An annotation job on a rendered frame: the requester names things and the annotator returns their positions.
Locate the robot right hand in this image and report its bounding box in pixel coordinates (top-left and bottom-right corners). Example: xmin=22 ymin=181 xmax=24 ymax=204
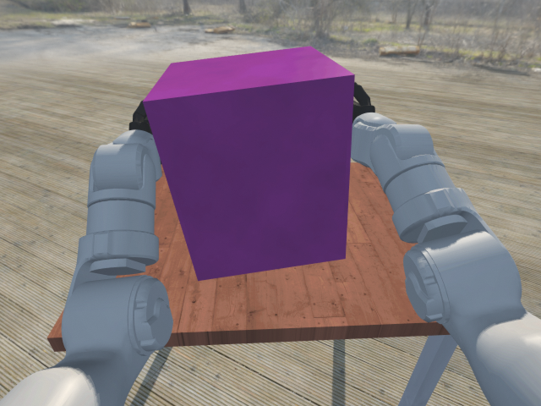
xmin=352 ymin=82 xmax=375 ymax=122

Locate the carton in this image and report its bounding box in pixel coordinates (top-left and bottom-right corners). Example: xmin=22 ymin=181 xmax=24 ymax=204
xmin=143 ymin=46 xmax=355 ymax=281

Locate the right robot upper arm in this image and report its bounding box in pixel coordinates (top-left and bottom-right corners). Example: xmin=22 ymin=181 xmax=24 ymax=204
xmin=403 ymin=229 xmax=541 ymax=406

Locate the right robot forearm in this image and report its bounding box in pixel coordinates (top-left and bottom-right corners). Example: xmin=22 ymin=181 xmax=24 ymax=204
xmin=351 ymin=112 xmax=522 ymax=297

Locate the left robot upper arm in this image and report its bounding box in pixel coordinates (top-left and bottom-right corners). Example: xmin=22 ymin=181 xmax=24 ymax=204
xmin=0 ymin=275 xmax=173 ymax=406

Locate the table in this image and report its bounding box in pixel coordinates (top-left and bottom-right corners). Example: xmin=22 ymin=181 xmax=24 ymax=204
xmin=47 ymin=162 xmax=457 ymax=406

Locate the robot left hand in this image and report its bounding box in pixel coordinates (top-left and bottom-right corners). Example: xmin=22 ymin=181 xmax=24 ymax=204
xmin=129 ymin=101 xmax=153 ymax=135

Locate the left robot forearm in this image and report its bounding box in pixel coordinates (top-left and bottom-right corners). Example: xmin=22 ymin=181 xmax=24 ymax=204
xmin=62 ymin=129 xmax=162 ymax=349

